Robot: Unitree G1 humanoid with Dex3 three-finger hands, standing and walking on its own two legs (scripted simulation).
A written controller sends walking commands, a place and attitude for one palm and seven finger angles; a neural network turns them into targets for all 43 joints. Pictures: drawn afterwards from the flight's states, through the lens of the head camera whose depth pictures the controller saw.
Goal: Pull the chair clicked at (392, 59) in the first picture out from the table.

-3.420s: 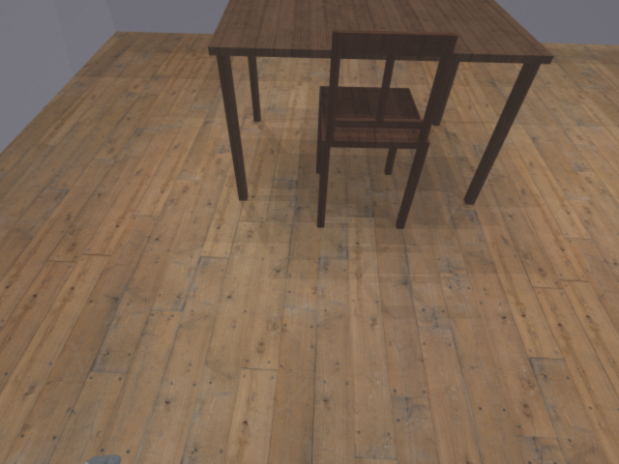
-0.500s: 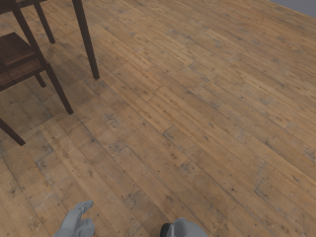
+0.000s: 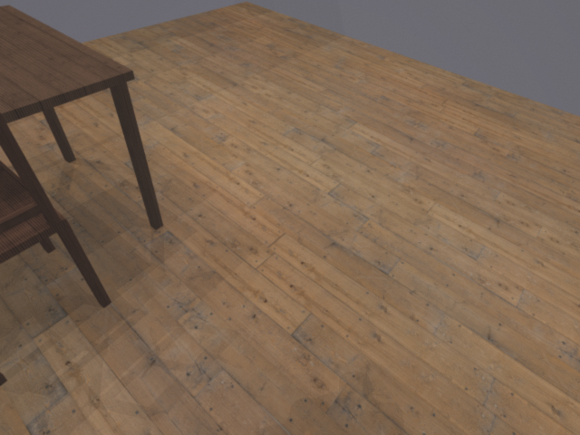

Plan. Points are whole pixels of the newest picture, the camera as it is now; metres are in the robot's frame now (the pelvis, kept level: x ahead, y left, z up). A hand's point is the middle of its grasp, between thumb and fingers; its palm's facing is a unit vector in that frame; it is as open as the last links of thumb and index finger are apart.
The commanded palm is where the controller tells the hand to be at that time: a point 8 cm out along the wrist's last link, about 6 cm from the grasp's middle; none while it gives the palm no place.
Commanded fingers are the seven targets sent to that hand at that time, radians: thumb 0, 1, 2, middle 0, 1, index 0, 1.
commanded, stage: walk to a spot facing it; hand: left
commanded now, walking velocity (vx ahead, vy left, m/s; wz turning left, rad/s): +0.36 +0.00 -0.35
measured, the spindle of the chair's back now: out of the picture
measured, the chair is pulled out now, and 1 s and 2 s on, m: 0.00 0.00 0.00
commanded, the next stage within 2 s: turn to face it in 0.60 s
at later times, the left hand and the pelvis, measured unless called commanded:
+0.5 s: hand (251, 331) +0.35 +0.09 -0.18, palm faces -0.14 -0.97 -0.21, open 7.4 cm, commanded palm none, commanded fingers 0.00 0.90 0.90 -0.20 -0.30 -0.20 -0.30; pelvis +0.23 -0.08 -0.01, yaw -9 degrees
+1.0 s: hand (247, 304) +0.42 +0.10 -0.20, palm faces +0.06 -0.98 -0.17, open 7.4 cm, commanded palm none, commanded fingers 0.00 0.90 0.90 -0.20 -0.30 -0.20 -0.30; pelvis +0.42 -0.07 -0.02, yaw -1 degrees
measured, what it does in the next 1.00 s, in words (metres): walks ahead: right foot, then left foot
